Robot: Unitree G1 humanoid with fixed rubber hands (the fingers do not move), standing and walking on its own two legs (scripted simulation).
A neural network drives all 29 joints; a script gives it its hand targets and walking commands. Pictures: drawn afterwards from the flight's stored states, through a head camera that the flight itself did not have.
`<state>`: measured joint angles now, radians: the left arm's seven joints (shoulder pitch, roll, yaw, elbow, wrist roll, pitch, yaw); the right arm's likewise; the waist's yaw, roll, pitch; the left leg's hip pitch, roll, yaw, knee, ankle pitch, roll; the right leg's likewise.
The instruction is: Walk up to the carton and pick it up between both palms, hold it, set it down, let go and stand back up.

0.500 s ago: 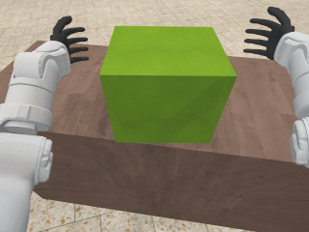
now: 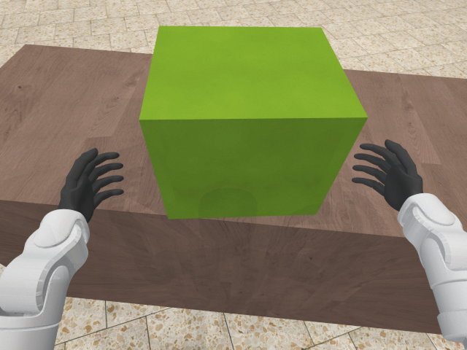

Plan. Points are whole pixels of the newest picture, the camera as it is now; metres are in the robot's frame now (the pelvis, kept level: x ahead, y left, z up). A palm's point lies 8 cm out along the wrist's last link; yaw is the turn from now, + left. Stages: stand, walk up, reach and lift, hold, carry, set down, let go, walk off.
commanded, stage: set down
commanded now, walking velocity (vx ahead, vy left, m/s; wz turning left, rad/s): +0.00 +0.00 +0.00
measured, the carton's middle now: (242, 126) +0.49 +0.00 +0.11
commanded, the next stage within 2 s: none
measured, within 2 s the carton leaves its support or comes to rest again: neither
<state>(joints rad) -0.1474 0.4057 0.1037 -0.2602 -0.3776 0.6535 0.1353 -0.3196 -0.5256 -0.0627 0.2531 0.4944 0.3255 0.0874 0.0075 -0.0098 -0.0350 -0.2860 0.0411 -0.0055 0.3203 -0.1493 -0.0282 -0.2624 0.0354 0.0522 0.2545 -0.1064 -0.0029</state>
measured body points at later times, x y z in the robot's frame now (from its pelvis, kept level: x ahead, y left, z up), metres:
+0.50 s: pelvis +0.00 -0.01 +0.00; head +0.01 -0.01 +0.45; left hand +0.27 +0.23 +0.09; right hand +0.29 -0.27 +0.09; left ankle +0.00 +0.13 -0.75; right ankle +0.01 -0.12 -0.75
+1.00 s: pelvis +0.02 +0.00 +0.01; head +0.01 +0.02 +0.46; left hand +0.22 +0.23 +0.07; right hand +0.25 -0.22 +0.06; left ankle +0.00 +0.13 -0.75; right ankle +0.01 -0.12 -0.75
